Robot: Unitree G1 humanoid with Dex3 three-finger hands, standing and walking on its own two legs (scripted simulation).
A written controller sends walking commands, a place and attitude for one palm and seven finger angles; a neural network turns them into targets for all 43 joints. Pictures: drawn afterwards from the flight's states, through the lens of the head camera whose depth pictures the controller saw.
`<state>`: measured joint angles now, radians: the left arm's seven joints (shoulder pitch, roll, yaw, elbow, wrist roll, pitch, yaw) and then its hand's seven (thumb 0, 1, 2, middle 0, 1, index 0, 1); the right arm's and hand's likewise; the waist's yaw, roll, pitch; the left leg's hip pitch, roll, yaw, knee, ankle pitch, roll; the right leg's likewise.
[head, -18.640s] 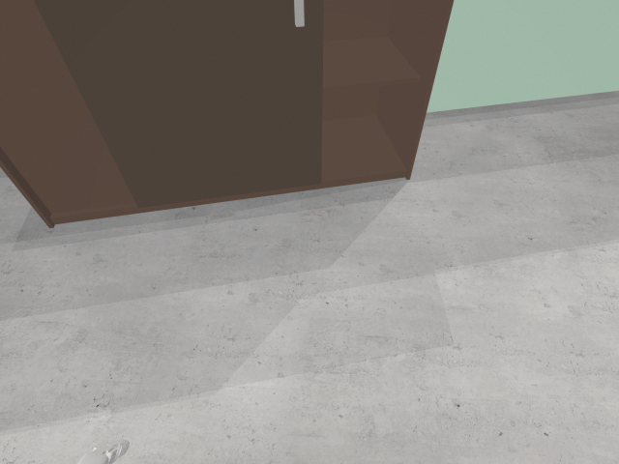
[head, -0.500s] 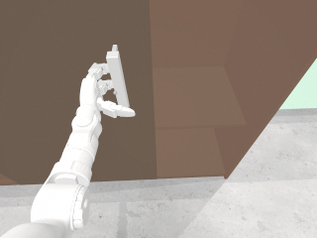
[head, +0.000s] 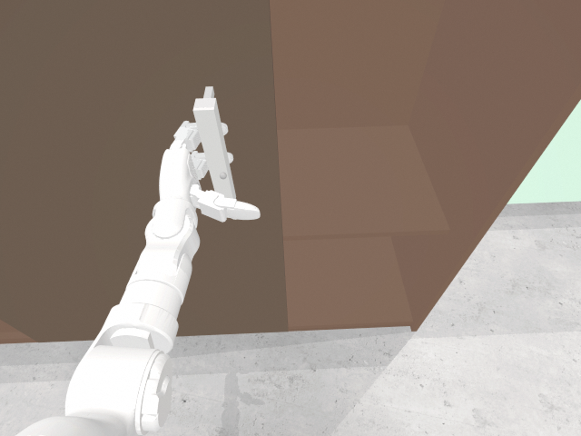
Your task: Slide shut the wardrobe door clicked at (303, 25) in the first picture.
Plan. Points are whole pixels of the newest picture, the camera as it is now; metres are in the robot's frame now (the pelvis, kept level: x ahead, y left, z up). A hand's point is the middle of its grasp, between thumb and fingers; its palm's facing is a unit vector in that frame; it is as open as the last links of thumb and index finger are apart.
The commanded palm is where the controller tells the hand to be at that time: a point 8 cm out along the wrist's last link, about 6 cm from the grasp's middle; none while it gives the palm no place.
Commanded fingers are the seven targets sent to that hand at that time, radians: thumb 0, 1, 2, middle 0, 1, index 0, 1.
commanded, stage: slide the fingers in behind the handle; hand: left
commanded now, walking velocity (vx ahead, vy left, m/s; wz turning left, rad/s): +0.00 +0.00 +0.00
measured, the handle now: (219, 151) +0.50 +0.10 +0.12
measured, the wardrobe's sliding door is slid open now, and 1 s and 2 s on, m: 0.43 0.43 0.43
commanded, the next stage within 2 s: grip the handle and tug to test in 0.44 s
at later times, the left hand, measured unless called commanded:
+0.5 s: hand (228, 173) +0.45 +0.08 +0.12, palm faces +0.02 -1.00 -0.01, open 14.0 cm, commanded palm +0.42 +0.14 +0.12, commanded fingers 0.00 -0.50 0.30 -0.30 -1.20 -0.30 -1.20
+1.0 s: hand (224, 174) +0.44 +0.09 +0.13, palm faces +0.03 -1.00 +0.00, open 9.4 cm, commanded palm +0.41 +0.14 +0.12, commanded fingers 0.00 0.62 0.78 -0.42 -1.36 -0.42 -1.36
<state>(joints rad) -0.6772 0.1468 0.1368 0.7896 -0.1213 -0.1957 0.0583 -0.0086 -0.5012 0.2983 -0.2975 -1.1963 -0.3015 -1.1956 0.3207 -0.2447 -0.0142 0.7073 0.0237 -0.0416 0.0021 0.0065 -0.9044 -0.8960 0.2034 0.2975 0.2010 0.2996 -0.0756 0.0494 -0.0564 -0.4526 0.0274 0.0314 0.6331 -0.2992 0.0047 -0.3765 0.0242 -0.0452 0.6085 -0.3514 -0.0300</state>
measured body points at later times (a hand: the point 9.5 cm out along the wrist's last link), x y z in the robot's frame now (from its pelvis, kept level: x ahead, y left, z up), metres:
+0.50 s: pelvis +0.00 +0.00 +0.00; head +0.04 -0.02 +0.45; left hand +0.44 +0.14 +0.13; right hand +0.06 -0.26 -0.13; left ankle +0.01 +0.12 -0.73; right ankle -0.03 -0.10 -0.73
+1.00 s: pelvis +0.00 +0.00 +0.00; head +0.04 -0.02 +0.45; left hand +0.44 +0.14 +0.13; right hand +0.07 -0.26 -0.12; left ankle +0.01 +0.12 -0.73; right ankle -0.03 -0.10 -0.73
